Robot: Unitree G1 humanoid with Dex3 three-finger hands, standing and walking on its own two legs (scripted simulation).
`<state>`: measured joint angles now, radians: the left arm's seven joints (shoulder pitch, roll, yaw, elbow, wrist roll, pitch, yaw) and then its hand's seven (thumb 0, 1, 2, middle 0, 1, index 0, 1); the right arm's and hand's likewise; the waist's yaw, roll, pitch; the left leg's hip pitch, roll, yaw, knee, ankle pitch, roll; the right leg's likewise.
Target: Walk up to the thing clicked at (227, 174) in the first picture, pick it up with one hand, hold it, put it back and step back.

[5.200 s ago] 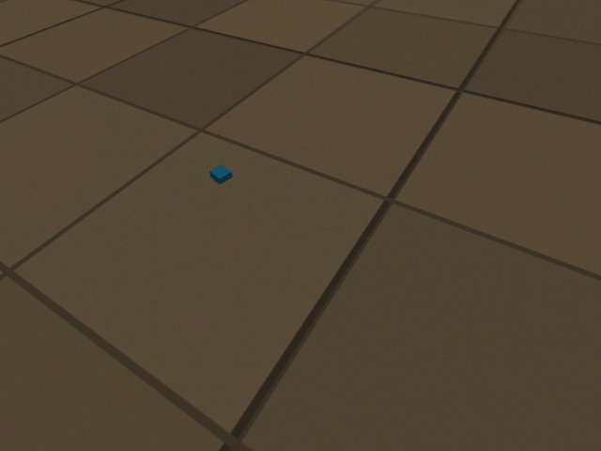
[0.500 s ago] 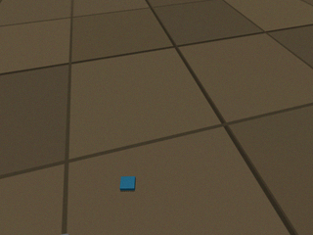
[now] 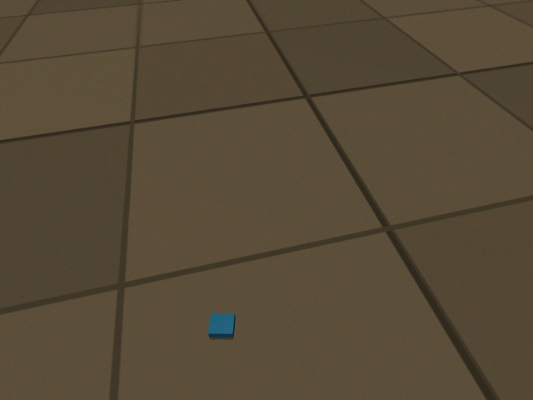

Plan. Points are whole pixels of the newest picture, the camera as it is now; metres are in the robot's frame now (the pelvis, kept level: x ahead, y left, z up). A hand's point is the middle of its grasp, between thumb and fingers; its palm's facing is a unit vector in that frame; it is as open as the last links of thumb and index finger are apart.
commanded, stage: walk up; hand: left
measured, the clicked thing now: (222, 325) +0.54 +0.20 -0.76
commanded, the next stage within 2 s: stand in 0.62 s
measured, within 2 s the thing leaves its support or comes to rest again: neither
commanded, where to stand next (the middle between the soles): +0.11 -0.01 m, yaw +0 degrees
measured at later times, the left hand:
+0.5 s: hand out of the picture +0.10 +0.26 -0.15, palm faces +0.01 -0.95 -0.32, open 7.3 cm
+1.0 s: hand out of the picture +0.09 +0.26 -0.15, palm faces -0.01 -0.94 -0.35, open 7.3 cm
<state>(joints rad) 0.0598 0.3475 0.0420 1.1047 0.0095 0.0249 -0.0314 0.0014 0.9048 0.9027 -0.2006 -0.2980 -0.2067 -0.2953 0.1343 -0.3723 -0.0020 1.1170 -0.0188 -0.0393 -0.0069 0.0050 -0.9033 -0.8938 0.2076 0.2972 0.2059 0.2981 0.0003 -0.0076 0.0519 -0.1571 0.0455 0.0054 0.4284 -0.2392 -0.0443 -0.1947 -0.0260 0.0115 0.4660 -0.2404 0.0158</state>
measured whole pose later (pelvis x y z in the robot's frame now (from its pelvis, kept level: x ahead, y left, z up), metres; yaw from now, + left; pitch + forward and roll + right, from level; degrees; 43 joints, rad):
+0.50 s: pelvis +0.01 +0.01 +0.00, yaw +0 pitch -2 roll +0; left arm 0.07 0.35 0.04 1.12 0.01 0.02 -0.03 0.00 0.91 0.90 -0.20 -0.30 -0.21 -0.30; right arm 0.09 -0.35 -0.01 1.11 -0.02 -0.03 -0.01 0.00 -0.90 -0.89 0.21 0.30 0.21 0.30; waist 0.00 -0.01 0.05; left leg -0.12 0.04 0.01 0.37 -0.22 -0.04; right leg -0.15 -0.03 0.01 0.39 -0.21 0.03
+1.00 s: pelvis +0.01 +0.00 +0.01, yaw +1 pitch -2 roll +0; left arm 0.07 0.35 0.01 1.14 0.01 -0.01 -0.01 0.00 0.91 0.90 -0.20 -0.30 -0.21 -0.30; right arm 0.07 -0.35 -0.01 1.15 -0.01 0.00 0.01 0.00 -0.90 -0.89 0.21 0.30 0.21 0.30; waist 0.00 0.01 0.06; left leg -0.10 0.04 0.00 0.31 -0.18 -0.04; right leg -0.12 -0.03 0.00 0.34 -0.18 0.03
